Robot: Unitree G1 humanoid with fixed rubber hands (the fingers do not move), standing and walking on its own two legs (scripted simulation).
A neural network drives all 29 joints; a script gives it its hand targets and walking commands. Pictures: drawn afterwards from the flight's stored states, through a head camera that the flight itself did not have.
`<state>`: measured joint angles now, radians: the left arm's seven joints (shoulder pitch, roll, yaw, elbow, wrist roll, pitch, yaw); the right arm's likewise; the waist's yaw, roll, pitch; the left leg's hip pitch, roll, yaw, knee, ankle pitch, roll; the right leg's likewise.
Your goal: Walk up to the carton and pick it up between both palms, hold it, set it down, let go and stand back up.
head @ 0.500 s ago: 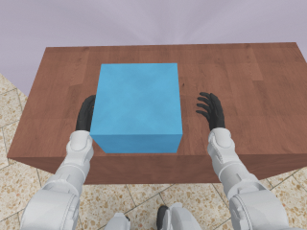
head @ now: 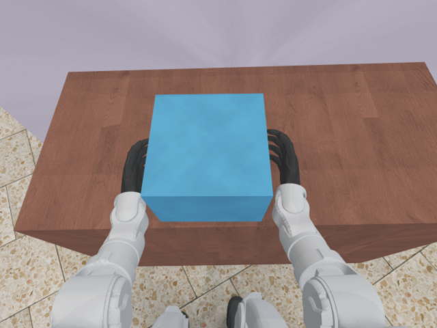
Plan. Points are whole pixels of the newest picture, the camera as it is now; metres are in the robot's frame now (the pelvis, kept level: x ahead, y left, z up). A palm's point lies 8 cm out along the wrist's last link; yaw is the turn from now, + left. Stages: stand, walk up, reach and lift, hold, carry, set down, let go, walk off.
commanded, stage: reach and lift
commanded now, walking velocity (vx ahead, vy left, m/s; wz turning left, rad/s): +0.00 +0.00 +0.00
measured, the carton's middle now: (210, 159) +0.43 +0.01 -0.01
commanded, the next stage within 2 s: none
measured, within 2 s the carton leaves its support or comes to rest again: leaves its support in 1.66 s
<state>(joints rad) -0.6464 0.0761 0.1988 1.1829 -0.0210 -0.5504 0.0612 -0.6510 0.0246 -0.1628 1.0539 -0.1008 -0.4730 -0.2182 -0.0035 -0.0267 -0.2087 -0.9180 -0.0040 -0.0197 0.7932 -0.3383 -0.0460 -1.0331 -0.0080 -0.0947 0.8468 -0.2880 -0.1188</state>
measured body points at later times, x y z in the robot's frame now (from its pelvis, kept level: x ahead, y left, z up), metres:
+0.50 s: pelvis +0.01 +0.03 +0.01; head +0.14 +0.01 +0.44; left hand +0.40 +0.16 -0.02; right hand +0.40 -0.14 -0.02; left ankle +0.01 +0.17 -0.69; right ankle +0.05 -0.04 -0.69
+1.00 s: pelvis +0.01 +0.03 +0.01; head +0.13 +0.01 +0.44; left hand +0.40 +0.16 -0.02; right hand +0.41 -0.14 -0.02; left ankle +0.01 +0.17 -0.69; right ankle +0.05 -0.04 -0.69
